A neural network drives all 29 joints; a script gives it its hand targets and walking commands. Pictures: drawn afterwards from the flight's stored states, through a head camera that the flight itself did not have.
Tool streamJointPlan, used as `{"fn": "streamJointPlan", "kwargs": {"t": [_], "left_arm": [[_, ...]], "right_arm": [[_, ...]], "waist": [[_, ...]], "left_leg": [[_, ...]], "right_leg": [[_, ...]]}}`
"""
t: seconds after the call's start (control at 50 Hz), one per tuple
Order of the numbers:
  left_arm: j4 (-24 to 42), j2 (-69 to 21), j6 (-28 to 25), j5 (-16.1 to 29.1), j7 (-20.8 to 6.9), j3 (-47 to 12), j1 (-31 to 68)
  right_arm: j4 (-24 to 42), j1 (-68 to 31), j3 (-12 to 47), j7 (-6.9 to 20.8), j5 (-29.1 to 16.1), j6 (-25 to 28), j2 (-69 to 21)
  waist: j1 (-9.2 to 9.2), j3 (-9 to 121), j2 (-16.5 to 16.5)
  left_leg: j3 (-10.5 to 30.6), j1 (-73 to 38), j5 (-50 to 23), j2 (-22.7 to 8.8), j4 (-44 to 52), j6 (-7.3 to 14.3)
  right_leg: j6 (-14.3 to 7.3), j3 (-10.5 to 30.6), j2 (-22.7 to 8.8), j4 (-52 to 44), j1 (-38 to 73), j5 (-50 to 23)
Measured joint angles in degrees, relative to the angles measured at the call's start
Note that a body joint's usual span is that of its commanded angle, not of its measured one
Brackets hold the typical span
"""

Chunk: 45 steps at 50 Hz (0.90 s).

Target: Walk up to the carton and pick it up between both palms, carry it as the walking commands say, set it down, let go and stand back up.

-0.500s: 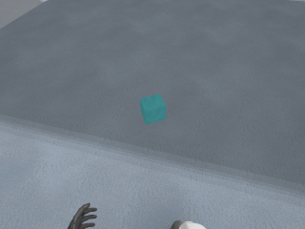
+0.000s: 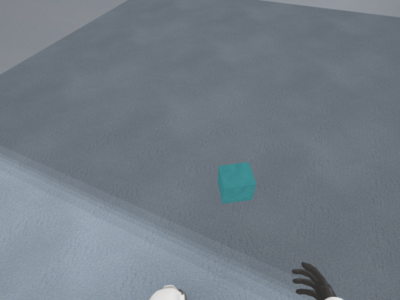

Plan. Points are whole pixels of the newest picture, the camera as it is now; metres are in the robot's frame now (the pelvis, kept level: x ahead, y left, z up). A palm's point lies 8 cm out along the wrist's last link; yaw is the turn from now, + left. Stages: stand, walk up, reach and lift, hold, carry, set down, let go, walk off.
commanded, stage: walk up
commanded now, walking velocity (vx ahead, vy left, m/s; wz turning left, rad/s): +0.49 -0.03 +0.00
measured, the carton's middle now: (235, 183) +0.80 -0.11 -0.69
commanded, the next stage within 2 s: none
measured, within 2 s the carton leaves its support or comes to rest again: neither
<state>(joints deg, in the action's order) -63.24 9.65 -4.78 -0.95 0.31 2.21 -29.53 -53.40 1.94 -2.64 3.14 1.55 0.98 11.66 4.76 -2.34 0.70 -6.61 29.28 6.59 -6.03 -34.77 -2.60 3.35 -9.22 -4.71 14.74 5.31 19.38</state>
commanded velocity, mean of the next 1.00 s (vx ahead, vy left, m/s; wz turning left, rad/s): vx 0.29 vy -0.04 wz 0.00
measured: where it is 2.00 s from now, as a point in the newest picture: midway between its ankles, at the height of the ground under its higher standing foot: (218, 269)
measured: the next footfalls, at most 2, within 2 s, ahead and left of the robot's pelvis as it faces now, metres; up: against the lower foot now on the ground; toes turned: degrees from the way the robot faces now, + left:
left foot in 0.04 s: +0.18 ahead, +0.13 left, +0.00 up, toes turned +9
right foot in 0.56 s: +0.39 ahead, -0.15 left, +0.00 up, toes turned -5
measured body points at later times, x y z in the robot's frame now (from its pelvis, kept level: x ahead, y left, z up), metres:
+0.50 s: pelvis +0.22 -0.02 +0.01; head +0.25 +0.00 +0.45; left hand +0.37 +0.21 -0.14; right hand +0.13 -0.26 -0.13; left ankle +0.14 +0.13 -0.74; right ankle +0.35 -0.16 -0.71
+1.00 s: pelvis +0.34 -0.02 +0.00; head +0.36 -0.03 +0.45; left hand +0.29 +0.20 -0.15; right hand +0.42 -0.26 -0.15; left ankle +0.40 +0.11 -0.73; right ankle +0.35 -0.15 -0.74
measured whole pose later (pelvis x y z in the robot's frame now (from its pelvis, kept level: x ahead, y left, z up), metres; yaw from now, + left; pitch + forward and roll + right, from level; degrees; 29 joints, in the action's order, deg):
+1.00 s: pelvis +0.34 -0.02 +0.00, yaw +0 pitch -1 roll -1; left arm -63.8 8.2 -1.7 -0.9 1.2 1.6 -20.8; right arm -59.9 8.8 -1.6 -0.9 0.1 -0.3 12.1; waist 2.1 -3.1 2.5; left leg -3.1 17.7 9.1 -4.2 -28.9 -2.2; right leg 0.9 -9.6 -3.9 23.5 -10.2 11.3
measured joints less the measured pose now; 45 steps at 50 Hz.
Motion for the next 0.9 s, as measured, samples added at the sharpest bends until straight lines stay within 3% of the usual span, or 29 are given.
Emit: {"fn": "streamJointPlan", "kwargs": {"t": [0.04,0.08,0.14,0.2,0.34,0.5,0.54,0.6,0.64,0.68,0.78,0.9], "left_arm": [[-0.6,0.4,0.3,0.5,0.1,0.0,0.0],[-0.4,1.1,1.0,0.8,0.1,0.1,2.3],[1.4,3.1,1.5,0.2,-0.4,1.0,7.2],[3.6,4.5,2.3,-0.6,-1.1,1.5,11.7],[6.3,4.7,5.0,-1.1,-2.6,1.4,19.5],[7.7,2.3,4.9,-0.4,-3.3,0.4,25.4],[7.9,1.9,3.4,-0.7,-2.7,0.3,25.7],[7.2,1.1,1.7,-0.9,-1.4,0.9,25.0],[6.5,1.0,1.5,-0.8,-1.0,0.7,22.9],[5.6,0.9,1.4,-0.7,-0.5,0.8,20.3],[3.6,1.0,1.2,-1.0,0.0,1.0,13.2],[1.6,0.1,1.8,-0.9,0.4,0.3,7.9]], "right_arm": [[0.2,-0.2,0.3,-0.6,0.4,1.4,0.0],[-0.2,0.4,0.1,-1.5,0.8,2.7,-0.1],[-2.2,5.5,0.2,-2.2,0.4,3.1,0.1],[-4.5,11.7,-0.2,-2.6,-0.1,3.2,0.4],[-7.3,22.2,0.0,-3.3,-0.4,3.8,-0.5],[-8.2,24.3,-0.3,-4.0,0.4,2.9,-1.1],[-8.9,24.5,-0.1,-4.0,0.3,2.4,-0.8],[-8.8,21.8,0.2,-4.1,0.0,1.5,-0.1],[-8.4,19.1,-0.1,-4.0,0.1,1.0,0.2],[-8.1,16.9,-0.6,-3.8,0.4,0.3,0.7],[-6.9,13.2,-1.1,-2.7,0.4,-2.0,1.4],[-6.2,9.6,-0.1,-2.5,-0.2,-2.8,1.0]], "waist": [[-0.24,0.6,-0.4],[-1.09,-0.3,-1.6],[-2.19,-0.8,-2.5],[-3.92,-0.8,-3.1],[-6.97,-1.3,-2.8],[-9.35,-1.5,-2.2],[-9.05,-0.9,-1.8],[-8.05,-1.7,0.6],[-7.34,-1.9,1.5],[-6.02,-1.7,2.0],[-3.03,-1.0,2.2],[-1.92,-0.6,1.6]], "left_leg": [[-1.2,-4.1,1.0,0.8,3.9,1.1],[-1.9,-3.6,2.8,1.3,-0.5,4.1],[-2.1,-7.5,5.9,1.0,0.7,4.2],[-1.8,-12.8,5.6,1.4,6.0,4.0],[-1.3,-22.0,6.7,0.4,13.4,2.7],[-1.7,-28.7,10.9,-0.6,15.5,-1.0],[-1.6,-28.2,14.4,-0.8,11.2,-1.9],[2.1,-20.0,22.7,-1.5,-9.5,0.5],[3.5,-14.2,22.1,-0.6,-20.7,1.2],[3.2,-9.7,18.5,-0.1,-25.4,1.0],[2.2,-3.4,10.7,0.2,-23.9,0.7],[3.5,-3.5,5.6,0.8,-11.4,0.3]], "right_leg": [[0.8,0.4,-0.7,5.9,-0.9,4.6],[-1.0,3.7,-1.8,23.7,-8.0,8.9],[-2.8,8.9,0.5,46.1,-19.8,4.7],[-2.8,9.2,-0.3,50.4,-28.0,-1.7],[-0.7,6.6,-1.7,40.8,-37.6,-10.3],[-1.2,2.5,-0.5,19.5,-32.4,-11.7],[-1.6,0.9,-0.5,13.5,-28.2,-12.5],[-5.0,-0.2,0.5,16.9,-28.1,-11.2],[-5.7,-0.7,0.7,15.6,-25.9,-10.2],[-5.4,-1.0,0.5,12.6,-23.2,-10.8],[-5.0,-0.6,-0.3,8.4,-19.1,-10.9],[-4.1,-0.4,-0.4,5.5,-15.9,-10.6]]}}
